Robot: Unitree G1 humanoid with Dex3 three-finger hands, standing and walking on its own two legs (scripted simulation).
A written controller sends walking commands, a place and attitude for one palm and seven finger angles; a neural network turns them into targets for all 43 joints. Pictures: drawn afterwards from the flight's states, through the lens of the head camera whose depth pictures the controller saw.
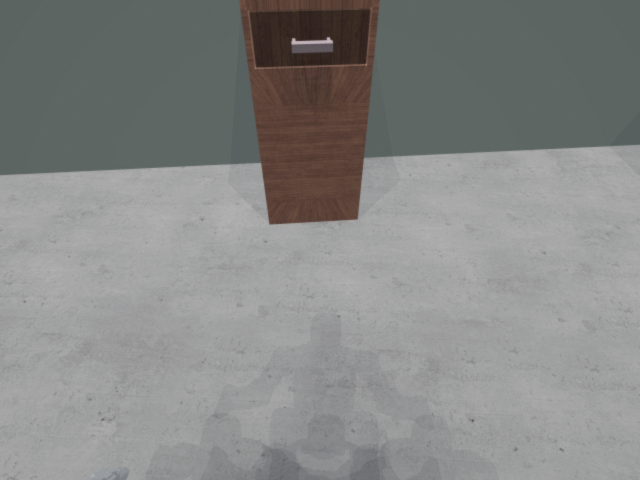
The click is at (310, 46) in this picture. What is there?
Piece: drawer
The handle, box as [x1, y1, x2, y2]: [291, 37, 332, 52]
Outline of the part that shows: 332,41 329,39 329,37 327,37 326,40 295,41 294,38 292,38 292,52 332,51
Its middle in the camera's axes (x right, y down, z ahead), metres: -0.03 -0.59 +1.17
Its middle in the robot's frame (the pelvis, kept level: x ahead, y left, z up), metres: +1.27 +0.10 +0.02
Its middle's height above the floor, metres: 0.79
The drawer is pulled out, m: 0.00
